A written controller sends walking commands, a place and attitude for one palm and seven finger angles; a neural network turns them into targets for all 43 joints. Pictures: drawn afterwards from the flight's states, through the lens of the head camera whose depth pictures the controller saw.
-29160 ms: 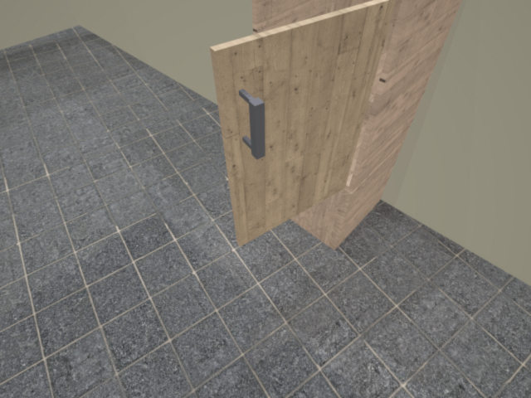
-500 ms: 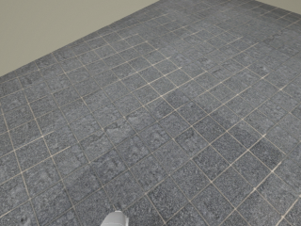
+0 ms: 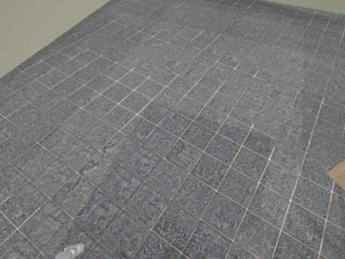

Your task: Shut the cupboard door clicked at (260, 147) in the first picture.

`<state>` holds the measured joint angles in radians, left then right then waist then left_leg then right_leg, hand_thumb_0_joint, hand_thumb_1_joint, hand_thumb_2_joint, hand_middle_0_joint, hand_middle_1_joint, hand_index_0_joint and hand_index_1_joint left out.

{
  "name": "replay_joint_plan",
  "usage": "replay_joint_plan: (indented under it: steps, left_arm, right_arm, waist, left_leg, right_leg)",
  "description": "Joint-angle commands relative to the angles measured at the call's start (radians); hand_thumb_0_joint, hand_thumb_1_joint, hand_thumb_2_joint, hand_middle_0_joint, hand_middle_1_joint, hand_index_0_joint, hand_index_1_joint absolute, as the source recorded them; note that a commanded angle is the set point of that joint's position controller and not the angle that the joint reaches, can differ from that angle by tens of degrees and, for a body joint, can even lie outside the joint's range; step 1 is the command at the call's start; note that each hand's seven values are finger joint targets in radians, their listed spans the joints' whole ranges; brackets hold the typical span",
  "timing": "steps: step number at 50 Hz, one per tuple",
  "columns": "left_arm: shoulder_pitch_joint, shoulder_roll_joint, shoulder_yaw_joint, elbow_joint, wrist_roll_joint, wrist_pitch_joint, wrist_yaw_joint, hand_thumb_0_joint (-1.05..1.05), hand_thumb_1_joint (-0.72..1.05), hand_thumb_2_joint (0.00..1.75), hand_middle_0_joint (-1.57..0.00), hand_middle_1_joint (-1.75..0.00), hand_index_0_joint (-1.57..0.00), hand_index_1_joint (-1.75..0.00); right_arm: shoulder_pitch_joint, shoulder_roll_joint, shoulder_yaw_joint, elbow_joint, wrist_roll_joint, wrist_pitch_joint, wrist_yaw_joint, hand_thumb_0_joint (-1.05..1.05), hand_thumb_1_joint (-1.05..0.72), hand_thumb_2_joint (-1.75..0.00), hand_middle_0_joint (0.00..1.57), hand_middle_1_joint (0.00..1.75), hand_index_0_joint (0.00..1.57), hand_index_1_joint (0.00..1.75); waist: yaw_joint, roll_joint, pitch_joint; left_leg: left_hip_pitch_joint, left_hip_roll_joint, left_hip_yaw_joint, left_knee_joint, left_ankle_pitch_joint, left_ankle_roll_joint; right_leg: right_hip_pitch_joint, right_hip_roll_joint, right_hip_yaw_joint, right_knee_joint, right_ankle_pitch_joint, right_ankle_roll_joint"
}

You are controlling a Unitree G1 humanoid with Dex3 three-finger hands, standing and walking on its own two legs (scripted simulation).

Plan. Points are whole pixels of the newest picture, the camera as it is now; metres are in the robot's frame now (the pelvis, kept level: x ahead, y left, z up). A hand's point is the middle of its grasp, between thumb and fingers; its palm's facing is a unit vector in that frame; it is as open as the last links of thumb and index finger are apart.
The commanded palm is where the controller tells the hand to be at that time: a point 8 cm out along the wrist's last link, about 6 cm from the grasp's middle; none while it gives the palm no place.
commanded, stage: turn to face it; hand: left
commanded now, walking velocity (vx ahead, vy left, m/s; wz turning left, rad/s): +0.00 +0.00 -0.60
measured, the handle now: out of the picture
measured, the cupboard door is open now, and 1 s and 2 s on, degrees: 50 50 50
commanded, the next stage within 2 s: take the last steps up to it in 1.60 s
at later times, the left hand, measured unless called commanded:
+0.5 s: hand out of the picture +0.14 +0.19 -0.18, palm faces -0.23 -0.95 -0.20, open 7.4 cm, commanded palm none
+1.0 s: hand (140, 236) +0.19 +0.10 -0.15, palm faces -0.52 -0.81 -0.27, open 7.4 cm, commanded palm none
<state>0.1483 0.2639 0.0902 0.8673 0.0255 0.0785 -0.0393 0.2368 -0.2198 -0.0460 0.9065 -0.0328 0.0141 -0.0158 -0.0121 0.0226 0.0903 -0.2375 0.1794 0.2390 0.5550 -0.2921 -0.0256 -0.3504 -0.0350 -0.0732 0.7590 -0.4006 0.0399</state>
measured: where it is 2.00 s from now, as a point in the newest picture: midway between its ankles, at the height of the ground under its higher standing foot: outside the picture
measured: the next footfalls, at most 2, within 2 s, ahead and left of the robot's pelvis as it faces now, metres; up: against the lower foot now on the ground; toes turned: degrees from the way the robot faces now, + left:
right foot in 0.04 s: +0.04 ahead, -0.13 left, +0.00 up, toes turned -7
left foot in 0.44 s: +0.09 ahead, +0.11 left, +0.00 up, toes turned -12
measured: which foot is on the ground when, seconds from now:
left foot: down 0.00-0.04, up 0.06-0.42, down 0.44-0.82, up 0.84-1.00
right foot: up 0.00-0.02, down 0.04-0.44, up 0.46-0.80, down 0.82-1.00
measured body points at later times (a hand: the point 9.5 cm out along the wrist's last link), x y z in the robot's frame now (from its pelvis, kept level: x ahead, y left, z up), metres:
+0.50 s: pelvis +0.01 +0.01 -0.01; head +0.06 +0.03 +0.44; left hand +0.15 +0.24 -0.16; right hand +0.04 -0.26 -0.13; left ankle +0.05 +0.12 -0.74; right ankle -0.02 -0.12 -0.71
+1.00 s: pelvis +0.01 -0.03 +0.00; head +0.03 -0.07 +0.45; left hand +0.22 +0.14 -0.13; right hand -0.08 -0.29 -0.15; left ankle +0.07 +0.10 -0.66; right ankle -0.05 -0.12 -0.74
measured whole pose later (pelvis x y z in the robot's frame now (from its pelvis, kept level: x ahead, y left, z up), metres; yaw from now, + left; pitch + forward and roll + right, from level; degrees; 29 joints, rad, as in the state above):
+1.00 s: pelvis +0.01 -0.03 +0.00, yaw -34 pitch +1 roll +1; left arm 0.18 0.21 0.06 0.89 0.02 0.03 0.00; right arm 0.19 -0.27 -0.07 0.91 -0.02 0.06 -0.01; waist -0.01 0.03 0.09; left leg -0.50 0.09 0.05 1.10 -0.42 -0.09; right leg -0.28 0.00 0.01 0.52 -0.26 -0.02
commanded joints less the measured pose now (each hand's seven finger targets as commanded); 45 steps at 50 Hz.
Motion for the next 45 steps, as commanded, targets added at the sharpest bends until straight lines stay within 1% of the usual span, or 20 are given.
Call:
replay_joint_plan:
  steps: [1, 2, 3, 4, 6, 9, 16, 19, 20, 22, 23, 27, 34, 38, 39, 40, 41, 42, 43, 45]
  left_arm:
    - [0.116, 0.108, 0.022, -0.050, 0.000, -0.048, 0.008, 0.00, 0.90, 0.90, -0.20, -0.30, -0.20, -0.30]
    - [0.164, 0.227, 0.041, -0.039, 0.011, -0.063, 0.023, 0.00, 0.90, 0.90, -0.20, -0.30, -0.20, -0.30]
    - [0.204, 0.271, 0.047, -0.022, -0.003, -0.059, 0.036, 0.00, 0.90, 0.90, -0.20, -0.30, -0.20, -0.30]
    - [0.186, 0.260, 0.044, -0.027, -0.006, -0.056, 0.042, 0.00, 0.90, 0.90, -0.20, -0.30, -0.20, -0.30]
    - [0.052, 0.190, 0.035, -0.058, -0.004, -0.055, 0.052, 0.00, 0.90, 0.90, -0.20, -0.30, -0.20, -0.30]
    - [0.002, 0.149, 0.019, -0.076, -0.004, -0.063, 0.050, 0.00, 0.90, 0.90, -0.20, -0.30, -0.20, -0.30]
    - [0.061, 0.173, 0.032, -0.048, 0.004, -0.059, 0.047, 0.00, 0.90, 0.90, -0.20, -0.30, -0.20, -0.30]
    - [0.013, 0.164, 0.032, -0.055, -0.003, -0.049, 0.046, 0.00, 0.90, 0.90, -0.20, -0.30, -0.20, -0.30]
    - [-0.005, 0.138, 0.026, -0.061, -0.010, -0.045, 0.044, 0.00, 0.90, 0.90, -0.20, -0.30, -0.20, -0.30]
    - [0.025, 0.055, 0.005, -0.090, -0.021, -0.040, 0.031, 0.00, 0.90, 0.90, -0.20, -0.30, -0.20, -0.30]
    - [-0.010, 0.086, 0.012, -0.097, -0.010, -0.035, 0.028, 0.00, 0.90, 0.90, -0.20, -0.30, -0.20, -0.30]
    - [0.017, 0.072, 0.026, -0.060, -0.001, -0.021, 0.000, 0.00, 0.90, 0.90, -0.20, -0.30, -0.20, -0.30]
    - [-0.042, 0.025, 0.008, -0.078, -0.007, -0.021, -0.006, 0.00, 0.90, 0.90, -0.20, -0.30, -0.20, -0.30]
    - [0.016, 0.042, 0.009, -0.066, -0.007, -0.037, -0.002, 0.00, 0.90, 0.90, -0.20, -0.30, -0.20, -0.30]
    - [0.081, 0.069, 0.016, -0.044, -0.005, -0.043, 0.001, 0.00, 0.90, 0.90, -0.20, -0.30, -0.20, -0.30]
    - [0.148, 0.157, 0.031, -0.025, 0.004, -0.058, 0.011, 0.00, 0.90, 0.90, -0.20, -0.30, -0.20, -0.30]
    - [0.186, 0.255, 0.051, -0.010, 0.005, -0.065, 0.028, 0.00, 0.90, 0.90, -0.20, -0.30, -0.20, -0.30]
    - [0.222, 0.266, 0.050, 0.000, -0.008, -0.062, 0.041, 0.00, 0.90, 0.90, -0.20, -0.30, -0.20, -0.30]
    - [0.173, 0.230, 0.047, -0.011, -0.007, -0.062, 0.049, 0.00, 0.90, 0.90, -0.20, -0.30, -0.20, -0.30]
    - [0.052, 0.175, 0.033, -0.040, -0.007, -0.060, 0.054, 0.00, 0.90, 0.90, -0.20, -0.30, -0.20, -0.30]
  right_arm:
    - [-0.003, -0.200, -0.058, -0.063, 0.015, -0.009, 0.000, 0.00, -0.90, -0.90, 0.20, 0.30, 0.20, 0.30]
    - [-0.023, -0.109, -0.037, -0.102, 0.022, -0.004, 0.006, 0.00, -0.90, -0.90, 0.20, 0.30, 0.20, 0.30]
    - [-0.085, -0.114, -0.026, -0.133, 0.018, 0.009, -0.001, 0.00, -0.90, -0.90, 0.20, 0.30, 0.20, 0.30]
    - [-0.080, -0.117, -0.024, -0.131, 0.023, 0.019, -0.003, 0.00, -0.90, -0.90, 0.20, 0.30, 0.20, 0.30]
    - [-0.080, -0.132, -0.034, -0.103, 0.018, 0.019, -0.005, 0.00, -0.90, -0.90, 0.20, 0.30, 0.20, 0.30]
    - [-0.028, -0.116, -0.033, -0.074, 0.013, 0.017, 0.006, 0.00, -0.90, -0.90, 0.20, 0.30, 0.20, 0.30]
    - [-0.058, -0.091, -0.026, -0.095, 0.023, 0.004, -0.004, 0.00, -0.90, -0.90, 0.20, 0.30, 0.20, 0.30]
    - [0.028, -0.093, -0.024, -0.069, 0.029, -0.006, -0.012, 0.00, -0.90, -0.90, 0.20, 0.30, 0.20, 0.30]
    - [0.070, -0.117, -0.027, -0.053, 0.027, -0.016, -0.017, 0.00, -0.90, -0.90, 0.20, 0.30, 0.20, 0.30]
    - [0.089, -0.266, -0.055, -0.074, 0.009, -0.022, -0.023, 0.00, -0.90, -0.90, 0.20, 0.30, 0.20, 0.30]
    - [0.087, -0.265, -0.048, -0.082, -0.002, -0.018, -0.026, 0.00, -0.90, -0.90, 0.20, 0.30, 0.20, 0.30]
    - [-0.042, -0.181, -0.025, -0.108, -0.002, -0.025, -0.032, 0.00, -0.90, -0.90, 0.20, 0.30, 0.20, 0.30]
    - [0.044, -0.197, -0.047, -0.059, -0.002, -0.016, -0.022, 0.00, -0.90, -0.90, 0.20, 0.30, 0.20, 0.30]
    - [0.020, -0.220, -0.060, -0.057, 0.003, -0.009, -0.011, 0.00, -0.90, -0.90, 0.20, 0.30, 0.20, 0.30]
    - [-0.007, -0.219, -0.061, -0.063, 0.009, -0.007, -0.007, 0.00, -0.90, -0.90, 0.20, 0.30, 0.20, 0.30]
    - [-0.008, -0.168, -0.053, -0.078, 0.020, -0.005, -0.001, 0.00, -0.90, -0.90, 0.20, 0.30, 0.20, 0.30]
    - [-0.078, -0.092, -0.030, -0.136, 0.019, -0.001, 0.003, 0.00, -0.90, -0.90, 0.20, 0.30, 0.20, 0.30]
    - [-0.088, -0.124, -0.026, -0.144, 0.018, 0.015, -0.006, 0.00, -0.90, -0.90, 0.20, 0.30, 0.20, 0.30]
    - [-0.095, -0.116, -0.027, -0.134, 0.022, 0.021, -0.009, 0.00, -0.90, -0.90, 0.20, 0.30, 0.20, 0.30]
    - [-0.093, -0.133, -0.032, -0.106, 0.017, 0.016, -0.007, 0.00, -0.90, -0.90, 0.20, 0.30, 0.20, 0.30]
  waist:
    - [0.054, 0.058, -0.189]
    - [0.084, -0.280, -0.180]
    - [0.115, -0.312, -0.150]
    - [0.094, -0.237, -0.128]
    - [0.043, -0.281, -0.074]
    - [0.001, -0.174, -0.119]
    - [0.032, -0.171, -0.153]
    - [-0.014, -0.173, -0.162]
    - [-0.036, -0.122, -0.180]
    - [-0.036, 0.309, -0.172]
    - [-0.046, 0.205, -0.135]
    - [0.017, 0.178, -0.081]
    - [-0.029, 0.190, -0.122]
    - [0.001, 0.185, -0.142]
    - [0.040, 0.135, -0.160]
    - [0.072, -0.088, -0.199]
    - [0.102, -0.366, -0.144]
    - [0.113, -0.312, -0.153]
    - [0.084, -0.234, -0.123]
    - [0.042, -0.251, -0.099]
  left_leg:
    - [-0.023, 0.123, -0.066, 0.101, 0.257, 0.025]
    - [-0.283, -0.026, -0.002, 0.323, -0.213, -0.043]
    - [-0.375, -0.090, -0.120, 0.525, -0.381, -0.047]
    - [-0.391, -0.067, -0.207, 0.618, -0.318, -0.037]
    - [-0.438, -0.058, -0.249, 0.651, -0.185, -0.045]
    - [-0.317, -0.079, -0.220, 0.553, -0.082, -0.061]
    - [-0.223, -0.135, -0.209, 0.238, -0.140, -0.059]
    - [-0.026, -0.160, -0.200, -0.009, 0.002, -0.048]
    - [0.105, -0.128, -0.212, -0.138, 0.083, -0.040]
    - [0.195, 0.274, -0.601, -0.293, 0.187, 0.128]
    - [0.093, 0.316, -0.596, -0.290, 0.203, 0.192]
    - [0.059, 0.157, -0.307, -0.235, 0.378, 0.142]
    - [0.143, 0.175, -0.184, -0.174, 0.423, 0.148]
    - [0.095, 0.174, -0.127, -0.052, 0.404, 0.096]
    - [0.024, 0.145, -0.093, 0.041, 0.326, 0.053]
    - [-0.116, 0.059, -0.034, 0.227, 0.119, -0.009]
    - [-0.372, -0.097, -0.049, 0.457, -0.364, -0.054]
    - [-0.384, -0.082, -0.187, 0.596, -0.360, -0.044]
    - [-0.424, -0.063, -0.236, 0.645, -0.290, -0.041]
    - [-0.425, -0.052, -0.249, 0.651, -0.173, -0.053]
  right_leg:
    - [0.268, -0.029, 0.037, -0.347, 0.278, -0.058]
    - [0.398, -0.280, 0.390, -0.443, 0.505, -0.153]
    - [0.326, -0.376, 0.498, -0.431, 0.705, -0.250]
    - [0.258, -0.370, 0.460, -0.451, 0.539, -0.281]
    - [0.205, -0.264, 0.422, -0.476, 0.350, -0.241]
    - [0.152, -0.185, 0.297, -0.430, 0.419, -0.207]
    - [0.191, -0.192, 0.412, -0.380, 0.477, -0.239]
    - [0.076, -0.148, 0.421, -0.313, 0.456, -0.179]
    - [-0.002, -0.092, 0.377, -0.256, 0.386, -0.128]
    - [-0.236, 0.099, 0.123, 0.137, -0.204, -0.019]
    - [-0.211, 0.053, 0.138, 0.304, -0.216, -0.020]
    - [-0.221, 0.007, 0.090, 0.422, -0.058, 0.012]
    - [-0.110, 0.009, -0.002, 0.111, -0.036, 0.012]
    - [0.069, 0.035, -0.040, -0.163, 0.089, -0.020]
    - [0.187, 0.025, -0.027, -0.281, 0.212, -0.034]
    - [0.334, -0.127, 0.168, -0.399, 0.349, -0.086]
    - [0.366, -0.337, 0.497, -0.426, 0.679, -0.197]
    - [0.307, -0.386, 0.501, -0.426, 0.715, -0.261]
    - [0.279, -0.343, 0.462, -0.443, 0.568, -0.274]
    - [0.237, -0.253, 0.392, -0.436, 0.457, -0.240]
